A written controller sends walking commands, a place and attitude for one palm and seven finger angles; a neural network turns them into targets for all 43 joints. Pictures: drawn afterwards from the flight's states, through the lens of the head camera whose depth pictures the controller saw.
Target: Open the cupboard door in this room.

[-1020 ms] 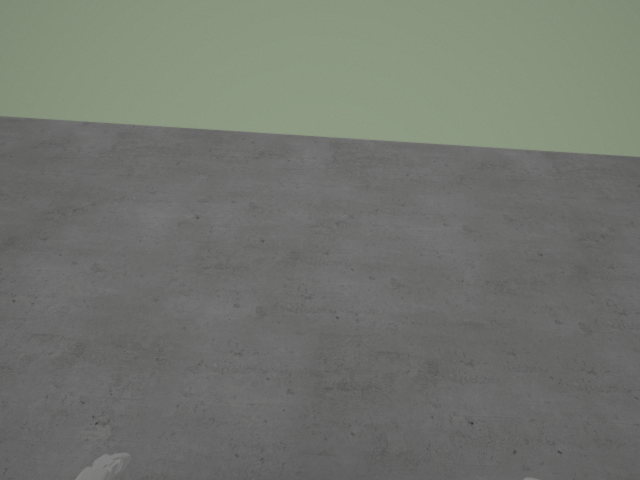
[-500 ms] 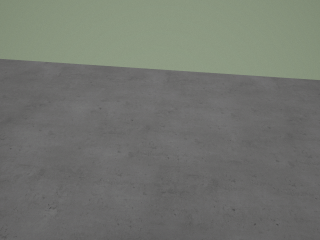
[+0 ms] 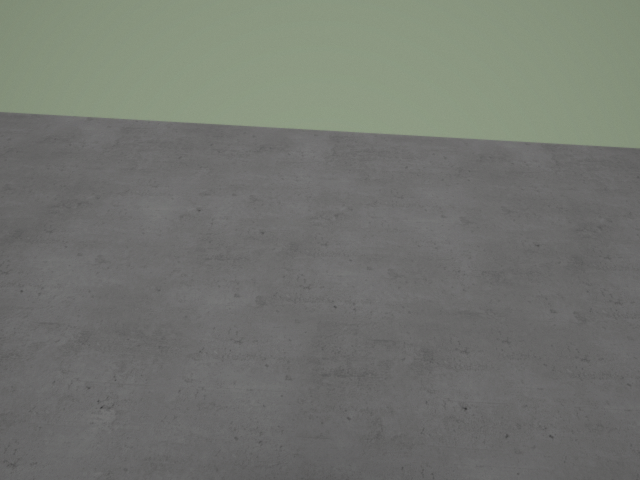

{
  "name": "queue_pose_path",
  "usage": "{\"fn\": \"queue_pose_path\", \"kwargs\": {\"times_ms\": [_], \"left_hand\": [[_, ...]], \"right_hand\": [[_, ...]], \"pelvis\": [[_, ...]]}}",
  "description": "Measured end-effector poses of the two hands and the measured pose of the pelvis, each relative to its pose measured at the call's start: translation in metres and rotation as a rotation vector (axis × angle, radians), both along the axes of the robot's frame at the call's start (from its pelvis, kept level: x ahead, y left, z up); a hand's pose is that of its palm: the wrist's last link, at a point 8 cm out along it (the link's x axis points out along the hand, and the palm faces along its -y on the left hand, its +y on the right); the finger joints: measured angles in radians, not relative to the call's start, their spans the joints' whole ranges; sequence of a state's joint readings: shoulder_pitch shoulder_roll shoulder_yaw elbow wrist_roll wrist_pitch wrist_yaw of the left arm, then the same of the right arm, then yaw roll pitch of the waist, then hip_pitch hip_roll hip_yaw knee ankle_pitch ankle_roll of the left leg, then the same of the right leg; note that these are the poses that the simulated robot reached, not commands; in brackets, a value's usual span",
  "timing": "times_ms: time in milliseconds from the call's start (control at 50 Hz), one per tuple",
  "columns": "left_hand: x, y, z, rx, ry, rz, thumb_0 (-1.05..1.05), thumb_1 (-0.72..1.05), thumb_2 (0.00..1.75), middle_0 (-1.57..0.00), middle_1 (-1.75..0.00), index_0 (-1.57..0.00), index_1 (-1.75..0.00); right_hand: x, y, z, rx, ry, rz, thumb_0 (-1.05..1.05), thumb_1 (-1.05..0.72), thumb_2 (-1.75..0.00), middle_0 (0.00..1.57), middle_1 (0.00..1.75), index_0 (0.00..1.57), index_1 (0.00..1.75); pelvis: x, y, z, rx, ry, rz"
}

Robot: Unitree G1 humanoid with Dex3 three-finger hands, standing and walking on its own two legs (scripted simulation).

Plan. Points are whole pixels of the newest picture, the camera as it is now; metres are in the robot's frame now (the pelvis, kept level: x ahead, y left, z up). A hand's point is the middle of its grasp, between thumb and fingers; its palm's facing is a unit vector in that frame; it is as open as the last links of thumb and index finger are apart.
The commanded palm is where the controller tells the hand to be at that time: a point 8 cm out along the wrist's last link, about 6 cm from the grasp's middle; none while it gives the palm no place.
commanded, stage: turn or walk to find it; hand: left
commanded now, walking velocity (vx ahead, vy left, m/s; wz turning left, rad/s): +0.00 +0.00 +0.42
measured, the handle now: out of the picture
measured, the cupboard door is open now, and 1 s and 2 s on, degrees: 0 0 0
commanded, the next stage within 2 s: none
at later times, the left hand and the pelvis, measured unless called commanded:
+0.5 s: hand out of the picture +0.04 +0.22 -0.17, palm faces +0.15 -0.96 -0.25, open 7.3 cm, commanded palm none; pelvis -0.02 +0.01 +0.00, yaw +9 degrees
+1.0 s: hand out of the picture -0.09 +0.15 -0.17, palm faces +0.43 -0.87 -0.25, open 7.3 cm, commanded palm none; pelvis -0.04 -0.04 -0.01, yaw +24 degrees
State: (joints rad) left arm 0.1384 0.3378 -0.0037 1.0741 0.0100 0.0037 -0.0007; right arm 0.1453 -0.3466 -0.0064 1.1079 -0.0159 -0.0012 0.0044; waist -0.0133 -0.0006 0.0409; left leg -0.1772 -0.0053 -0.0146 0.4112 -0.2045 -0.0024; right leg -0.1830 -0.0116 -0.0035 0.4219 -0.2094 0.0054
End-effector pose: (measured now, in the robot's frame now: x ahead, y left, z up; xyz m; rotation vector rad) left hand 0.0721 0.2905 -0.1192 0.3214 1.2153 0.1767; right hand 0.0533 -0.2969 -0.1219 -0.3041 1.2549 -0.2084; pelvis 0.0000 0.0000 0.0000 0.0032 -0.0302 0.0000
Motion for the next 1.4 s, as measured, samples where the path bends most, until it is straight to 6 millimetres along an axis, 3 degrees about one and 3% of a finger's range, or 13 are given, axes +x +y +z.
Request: {"fn": "queue_pose_path", "kwargs": {"times_ms": [120, 300, 420, 520, 640, 760, 880, 980, 1100, 1180, 1300, 1400], "left_hand": [[-0.002, -0.011, -0.009, -0.02, -0.012, 0.036, 0.0, 0.91, 0.9, -0.2, -0.3, -0.2, -0.3], [-0.031, -0.019, -0.039, -0.107, 0.013, 0.109, 0.0, 0.91, 0.9, -0.2, -0.3, -0.21, -0.3], [-0.044, -0.019, -0.029, -0.11, 0.023, 0.164, 0.0, 0.91, 0.9, -0.2, -0.3, -0.21, -0.3], [-0.052, -0.024, -0.018, -0.087, -0.005, 0.208, 0.0, 0.91, 0.9, -0.2, -0.3, -0.2, -0.3], [-0.062, -0.043, -0.008, -0.038, -0.072, 0.256, 0.0, 0.91, 0.9, -0.2, -0.3, -0.2, -0.3], [-0.1, -0.068, 0.005, -0.019, -0.074, 0.333, 0.0, 0.91, 0.9, -0.2, -0.3, -0.2, -0.3], [-0.137, -0.087, 0.001, -0.046, -0.043, 0.411, 0.0, 0.91, 0.9, -0.2, -0.3, -0.21, -0.3], [-0.175, -0.097, -0.012, -0.087, 0.004, 0.488, 0.0, 0.91, 0.9, -0.2, -0.3, -0.21, -0.3], [-0.235, -0.093, -0.039, -0.14, 0.081, 0.599, 0.0, 0.9, 0.9, -0.2, -0.3, -0.21, -0.3], [-0.263, -0.082, -0.047, -0.148, 0.127, 0.65, 0.0, 0.91, 0.9, -0.2, -0.3, -0.21, -0.3], [-0.264, -0.064, -0.031, -0.13, 0.067, 0.675, 0.01, 0.91, 0.9, -0.2, -0.3, -0.2, -0.3], [-0.251, -0.056, -0.02, -0.094, -0.009, 0.679, 0.0, 0.91, 0.9, -0.2, -0.3, -0.2, -0.3]], "right_hand": [[0.007, 0.015, -0.009, 0.027, 0.014, 0.021, 0.01, -0.91, -0.9, 0.2, 0.3, 0.2, 0.3], [0.009, 0.063, -0.019, 0.077, 0.021, 0.058, 0.01, -0.91, -0.9, 0.2, 0.3, 0.2, 0.3], [-0.002, 0.079, -0.015, 0.103, 0.049, 0.075, 0.01, -0.91, -0.9, 0.2, 0.3, 0.2, 0.3], [-0.005, 0.069, -0.017, 0.109, 0.066, 0.091, 0.01, -0.9, -0.9, 0.2, 0.3, 0.21, 0.3], [0.0, 0.037, -0.034, 0.126, 0.066, 0.125, 0.01, -0.9, -0.9, 0.2, 0.3, 0.2, 0.3], [0.02, 0.014, -0.03, 0.123, 0.056, 0.184, 0.01, -0.91, -0.9, 0.2, 0.3, 0.2, 0.3], [0.041, 0.011, -0.023, 0.105, 0.051, 0.259, 0.01, -0.91, -0.9, 0.2, 0.3, 0.2, 0.3], [0.06, 0.032, -0.02, 0.089, 0.055, 0.346, 0.01, -0.91, -0.9, 0.19, 0.3, 0.2, 0.3], [0.089, 0.086, -0.016, 0.082, -0.029, 0.479, 0.01, -0.91, -0.9, 0.19, 0.3, 0.2, 0.3], [0.094, 0.117, -0.005, 0.093, -0.089, 0.535, 0.01, -0.91, -0.9, 0.2, 0.3, 0.2, 0.3], [0.082, 0.134, 0.005, 0.111, -0.105, 0.562, 0.01, -0.91, -0.9, 0.2, 0.3, 0.2, 0.3], [0.065, 0.127, -0.001, 0.126, -0.071, 0.561, 0.01, -0.9, -0.9, 0.2, 0.3, 0.2, 0.3]], "pelvis": [[0.0, 0.0, -0.005, -0.004, 0.012, 0.031], [-0.004, 0.017, -0.017, -0.004, 0.01, 0.082], [-0.011, 0.015, -0.007, -0.017, 0.032, 0.126], [-0.017, 0.005, -0.004, -0.02, 0.044, 0.171], [-0.025, -0.022, -0.012, 0.004, 0.045, 0.229], [-0.029, -0.039, -0.005, 0.027, 0.02, 0.296], [-0.031, -0.044, -0.002, 0.034, 0.015, 0.368], [-0.038, -0.039, -0.004, 0.024, 0.022, 0.419], [-0.053, -0.02, -0.017, -0.01, 0.024, 0.481], [-0.063, -0.012, -0.016, 0.0, 0.011, 0.492], [-0.072, -0.007, -0.004, -0.021, 0.0, 0.53], [-0.077, -0.012, -0.002, -0.016, 0.0, 0.565]]}}
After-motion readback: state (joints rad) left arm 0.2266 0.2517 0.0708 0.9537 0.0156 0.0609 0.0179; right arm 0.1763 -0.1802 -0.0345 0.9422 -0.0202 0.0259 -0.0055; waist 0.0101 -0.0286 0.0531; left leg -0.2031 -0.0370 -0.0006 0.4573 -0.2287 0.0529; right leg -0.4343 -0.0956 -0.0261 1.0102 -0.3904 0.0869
